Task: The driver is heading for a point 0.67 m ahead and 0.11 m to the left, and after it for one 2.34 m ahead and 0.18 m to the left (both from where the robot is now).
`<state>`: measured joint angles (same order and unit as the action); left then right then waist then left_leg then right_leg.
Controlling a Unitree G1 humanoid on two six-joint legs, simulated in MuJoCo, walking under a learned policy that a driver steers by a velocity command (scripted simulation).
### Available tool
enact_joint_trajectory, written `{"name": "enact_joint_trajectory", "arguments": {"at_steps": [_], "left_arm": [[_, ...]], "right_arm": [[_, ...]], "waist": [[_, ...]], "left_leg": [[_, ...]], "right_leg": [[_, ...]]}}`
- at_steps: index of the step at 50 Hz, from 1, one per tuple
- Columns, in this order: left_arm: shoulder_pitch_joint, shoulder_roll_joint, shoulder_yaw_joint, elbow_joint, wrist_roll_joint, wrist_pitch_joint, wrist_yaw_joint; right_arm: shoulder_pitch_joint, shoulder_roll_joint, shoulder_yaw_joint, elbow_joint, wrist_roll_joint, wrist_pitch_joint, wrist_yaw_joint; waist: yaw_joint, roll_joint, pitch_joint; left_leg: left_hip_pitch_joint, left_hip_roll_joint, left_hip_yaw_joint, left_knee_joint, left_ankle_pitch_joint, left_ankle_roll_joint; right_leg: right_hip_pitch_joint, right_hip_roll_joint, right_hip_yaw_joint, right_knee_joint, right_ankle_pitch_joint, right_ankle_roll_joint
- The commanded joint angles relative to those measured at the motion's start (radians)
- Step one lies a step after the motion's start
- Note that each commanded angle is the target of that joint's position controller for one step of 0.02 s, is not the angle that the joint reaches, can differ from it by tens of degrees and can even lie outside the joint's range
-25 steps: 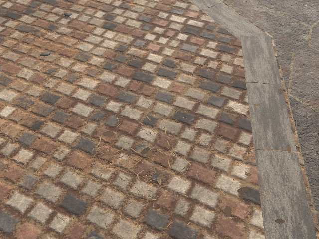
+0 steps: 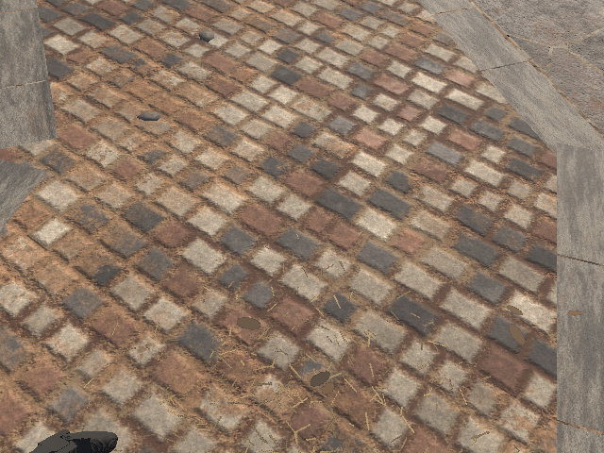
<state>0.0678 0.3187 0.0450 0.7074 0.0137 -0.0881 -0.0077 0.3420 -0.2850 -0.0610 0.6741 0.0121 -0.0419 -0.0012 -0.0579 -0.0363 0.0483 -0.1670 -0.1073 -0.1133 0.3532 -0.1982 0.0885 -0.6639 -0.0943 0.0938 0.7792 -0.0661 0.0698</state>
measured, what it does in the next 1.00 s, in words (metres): walks ahead, turning left: right foot, then left foot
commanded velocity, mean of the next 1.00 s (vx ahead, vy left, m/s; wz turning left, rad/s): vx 0.50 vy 0.00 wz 0.46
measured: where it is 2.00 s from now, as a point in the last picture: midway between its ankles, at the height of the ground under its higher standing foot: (182, 223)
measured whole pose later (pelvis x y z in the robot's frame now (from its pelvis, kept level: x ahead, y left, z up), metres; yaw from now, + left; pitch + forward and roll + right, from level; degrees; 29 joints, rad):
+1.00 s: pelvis +0.52 +0.12 +0.00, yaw +27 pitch +1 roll +1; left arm 0.13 0.31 0.05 0.78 0.00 -0.07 -0.01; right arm 0.33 -0.26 -0.05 0.76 0.00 -0.07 0.01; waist -0.05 -0.05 0.03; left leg -0.09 -0.08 0.01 0.26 -0.18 0.08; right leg -0.68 -0.14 0.04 0.86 -0.06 0.05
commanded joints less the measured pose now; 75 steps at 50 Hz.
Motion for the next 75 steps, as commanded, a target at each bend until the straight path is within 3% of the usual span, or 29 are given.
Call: {"name": "enact_joint_trajectory", "arguments": {"at_steps": [1, 5, 8, 9, 10, 11, 12, 13, 15, 19, 30, 32, 34, 35, 36, 37, 38, 41, 45, 55, 59, 61, 62, 63, 64, 65, 67, 71, 75], "left_arm": [[-0.096, 0.045, 0.006, -0.077, -0.009, -0.015, -0.009], [-0.118, 0.091, 0.023, -0.094, -0.021, -0.028, -0.022], [0.018, 0.121, 0.048, -0.063, -0.020, -0.039, -0.016], [0.134, 0.157, 0.062, -0.050, -0.004, -0.044, -0.009], [0.262, 0.237, 0.081, -0.037, 0.015, -0.040, -0.001], [0.312, 0.229, 0.085, -0.005, -0.007, -0.027, -0.013], [0.262, 0.137, 0.062, -0.025, -0.018, -0.023, -0.012], [0.214, 0.101, 0.050, -0.031, -0.014, -0.014, -0.007], [0.149, 0.060, 0.035, -0.023, -0.001, -0.009, -0.001], [0.152, 0.073, 0.043, 0.011, -0.009, -0.025, 0.002], [0.253, 0.163, 0.065, 0.094, -0.036, 0.012, 0.008], [0.259, 0.190, 0.071, 0.105, -0.048, 0.023, 0.008], [0.244, 0.201, 0.069, 0.111, -0.053, 0.034, 0.013], [0.252, 0.167, 0.052, 0.105, -0.038, 0.030, 0.018], [0.349, 0.035, 0.003, 0.053, 0.001, 0.013, 0.004], [0.314, 0.077, 0.006, 0.073, -0.021, -0.015, -0.005], [0.191, 0.146, 0.030, 0.036, -0.065, -0.026, -0.010], [0.166, 0.119, 0.028, 0.039, -0.033, -0.022, 0.000], [0.194, 0.068, 0.021, 0.057, -0.021, 0.017, 0.000], [-0.085, 0.038, 0.001, -0.020, -0.032, -0.002, -0.036], [-0.046, 0.069, 0.011, -0.029, -0.032, 0.000, -0.055], [0.164, 0.129, 0.048, 0.027, -0.026, 0.005, -0.046], [0.309, 0.198, 0.070, 0.049, -0.028, 0.012, -0.037], [0.345, 0.265, 0.084, 0.059, -0.033, 0.011, -0.043], [0.347, 0.166, 0.058, 0.046, -0.045, 0.010, -0.044], [0.292, 0.140, 0.050, 0.032, -0.036, 0.008, -0.039], [0.205, 0.120, 0.045, 0.006, -0.022, 0.008, -0.031], [0.186, 0.114, 0.042, -0.014, -0.020, 0.009, -0.013], [0.229, 0.139, 0.054, -0.009, -0.034, 0.018, 0.014]], "right_arm": [[-0.012, -0.187, -0.054, -0.051, 0.007, -0.012, -0.015], [0.024, -0.172, -0.053, -0.020, 0.016, -0.004, -0.019], [0.005, -0.146, -0.047, -0.020, 0.011, 0.007, -0.020], [0.007, -0.092, -0.027, -0.029, 0.004, 0.005, -0.015], [0.104, -0.028, -0.007, -0.048, 0.010, 0.001, -0.015], [0.156, -0.067, -0.005, -0.063, 0.030, -0.007, -0.018], [0.084, -0.158, -0.027, -0.045, 0.034, -0.003, -0.019], [-0.006, -0.181, -0.035, -0.058, 0.022, 0.004, -0.019], [-0.064, -0.151, -0.039, -0.071, 0.008, 0.009, -0.013], [-0.078, -0.078, -0.026, -0.086, 0.014, 0.026, -0.003], [-0.340, -0.038, -0.003, -0.167, 0.014, 0.007, 0.053], [-0.319, -0.065, -0.016, -0.172, 0.006, 0.007, 0.055], [-0.114, -0.134, -0.055, -0.118, -0.001, 0.011, 0.047], [0.048, -0.192, -0.084, -0.071, 0.002, 0.019, 0.030], [0.097, -0.318, -0.103, -0.056, 0.003, 0.017, 0.017], [0.121, -0.250, -0.079, -0.076, 0.006, 0.007, 0.020], [0.075, -0.201, -0.059, -0.061, -0.003, -0.006, 0.028], [-0.090, -0.114, -0.029, -0.058, -0.010, -0.022, 0.029], [-0.110, -0.122, -0.030, -0.029, -0.012, -0.048, 0.022], [0.017, -0.168, -0.039, 0.091, -0.001, -0.035, -0.001], [0.005, -0.185, -0.049, 0.119, -0.003, -0.018, -0.012], [-0.019, -0.179, -0.044, 0.110, -0.012, -0.002, -0.022], [0.012, -0.148, -0.027, 0.085, -0.034, -0.001, -0.033], [0.138, -0.030, 0.008, 0.068, -0.039, -0.023, -0.014], [0.066, -0.112, -0.002, 0.077, -0.016, -0.052, -0.001], [-0.038, -0.156, -0.013, 0.043, 0.016, -0.074, 0.010], [-0.139, -0.147, -0.013, 0.018, -0.008, -0.093, 0.001], [-0.115, -0.106, -0.011, 0.007, -0.029, -0.066, -0.006], [-0.253, -0.072, 0.003, -0.026, -0.029, -0.059, -0.007]], "waist": [[-0.004, 0.108, -0.030], [-0.001, 0.133, -0.031], [0.074, 0.165, -0.070], [0.129, 0.119, -0.174], [0.125, -0.095, -0.333], [0.110, -0.307, -0.372], [0.134, -0.159, -0.234], [0.137, -0.083, -0.136], [0.099, -0.055, -0.041], [0.077, -0.065, -0.018], [0.145, -0.015, 0.048], [0.105, -0.037, 0.017], [-0.029, -0.039, -0.109], [-0.103, -0.003, -0.194], [-0.026, 0.262, -0.325], [-0.061, 0.199, -0.479], [-0.076, 0.138, -0.324], [0.036, 0.109, -0.114], [0.081, 0.096, -0.072], [-0.015, 0.095, 0.032], [0.026, 0.107, -0.003], [0.133, 0.094, -0.147], [0.171, -0.015, -0.267], [0.090, -0.277, -0.360], [0.146, -0.173, -0.377], [0.154, -0.116, -0.242], [0.113, 0.035, -0.108], [0.049, -0.027, -0.090], [0.092, -0.025, -0.036]], "left_leg": [[-0.113, 0.191, -0.161, -0.113, 0.113, 0.136], [-0.017, 0.236, -0.273, -0.015, 0.046, 0.115], [-0.001, 0.211, -0.307, 0.117, 0.108, 0.075], [-0.063, 0.155, -0.252, 0.312, 0.089, 0.040], [-0.339, 0.028, -0.113, 0.650, -0.186, -0.036], [-0.572, 0.032, -0.068, 0.873, -0.414, -0.063], [-0.638, 0.092, -0.088, 0.959, -0.329, -0.075], [-0.633, 0.125, -0.047, 0.961, -0.248, -0.078], [-0.567, 0.182, -0.033, 0.876, -0.149, -0.079], [-0.537, 0.216, 0.003, 0.776, -0.075, -0.087], [-0.476, 0.179, 0.125, 0.292, 0.161, -0.046], [-0.385, 0.127, 0.163, 0.256, 0.059, -0.007], [-0.074, 0.053, 0.202, 0.174, 0.077, 0.050], [0.216, 0.088, 0.123, 0.176, 0.119, 0.080], [0.611, 0.384, -0.386, 0.163, 0.023, 0.247], [0.629, 0.488, -0.681, 0.004, -0.059, 0.310], [0.520, 0.446, -0.508, -0.024, -0.016, 0.247], [0.137, 0.328, -0.200, -0.084, 0.208, 0.171], [-0.003, 0.304, -0.096, -0.188, 0.271, 0.186], [0.129, 0.324, 0.021, -0.192, 0.186, 0.121], [0.262, 0.364, 0.066, -0.075, 0.454, 0.072], [0.225, 0.294, 0.150, 0.221, 0.747, 0.019], [0.024, 0.246, 0.194, 0.521, 0.501, -0.023], [-0.405, 0.038, 0.143, 0.855, -0.247, -0.097], [-0.526, 0.063, -0.008, 0.961, -0.353, -0.083], [-0.593, 0.107, -0.009, 0.966, -0.271, -0.066], [-0.546, 0.173, 0.013, 0.833, -0.153, -0.062], [-0.438, 0.193, 0.024, 0.657, -0.107, -0.111], [-0.406, 0.157, 0.043, 0.373, 0.148, -0.154]], "right_leg": [[0.157, 0.070, -0.042, -0.170, 0.161, 0.008], [0.195, 0.082, 0.003, -0.268, 0.105, -0.023], [0.376, 0.090, -0.027, -0.325, 0.000, -0.079], [0.585, 0.000, 0.042, -0.313, -0.019, -0.130], [0.944, -0.227, 0.370, -0.342, -0.139, -0.251], [1.032, -0.348, 0.736, -0.457, -0.429, -0.336], [0.923, -0.310, 0.650, -0.496, -0.552, -0.298], [0.801, -0.269, 0.485, -0.500, -0.463, -0.258], [0.618, -0.188, 0.273, -0.541, -0.232, -0.234], [0.549, -0.163, 0.078, -0.615, -0.041, -0.252], [0.697, -0.184, -0.206, -0.611, 0.215, -0.214], [0.743, -0.197, -0.230, -0.523, 0.499, -0.205], [0.703, -0.167, -0.282, -0.248, 0.732, -0.171], [0.514, -0.130, -0.295, -0.018, 0.568, -0.135], [0.063, 0.022, -0.281, 0.394, -0.239, -0.066], [-0.026, 0.088, -0.062, 0.553, -0.535, -0.066], [-0.108, 0.039, -0.032, 0.579, -0.464, -0.078], [0.003, -0.060, -0.042, 0.395, -0.260, -0.077], [0.058, -0.066, -0.053, 0.285, -0.144, -0.033], [0.024, 0.003, -0.074, -0.215, 0.180, -0.062], [0.079, 0.048, -0.094, -0.243, 0.010, -0.135], [0.385, 0.131, -0.155, -0.258, 0.006, -0.183], [0.667, -0.004, 0.051, -0.237, 0.057, -0.235], [0.992, -0.212, 0.594, -0.369, -0.200, -0.425], [1.033, -0.221, 0.706, -0.479, -0.364, -0.410], [0.927, -0.200, 0.580, -0.497, -0.337, -0.373], [0.681, -0.137, 0.411, -0.518, -0.125, -0.348], [0.510, -0.085, 0.299, -0.570, 0.080, -0.371], [0.416, -0.011, 0.198, -0.584, 0.046, -0.312]]}}
Velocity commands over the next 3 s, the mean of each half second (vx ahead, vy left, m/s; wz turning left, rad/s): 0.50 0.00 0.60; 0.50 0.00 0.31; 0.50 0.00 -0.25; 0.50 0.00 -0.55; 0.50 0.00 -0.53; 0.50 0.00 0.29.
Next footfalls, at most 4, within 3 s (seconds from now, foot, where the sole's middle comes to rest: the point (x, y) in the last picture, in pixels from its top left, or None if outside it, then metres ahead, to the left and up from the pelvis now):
0.18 right None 0.29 -0.15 -0.78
0.70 left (196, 444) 0.49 0.19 -0.78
1.22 right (231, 290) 0.87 0.13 -0.78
1.72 left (132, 231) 1.07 0.40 -0.78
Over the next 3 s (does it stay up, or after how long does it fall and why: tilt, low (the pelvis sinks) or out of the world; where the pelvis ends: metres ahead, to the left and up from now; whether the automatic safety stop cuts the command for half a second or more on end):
stays up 1.65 0.21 0.00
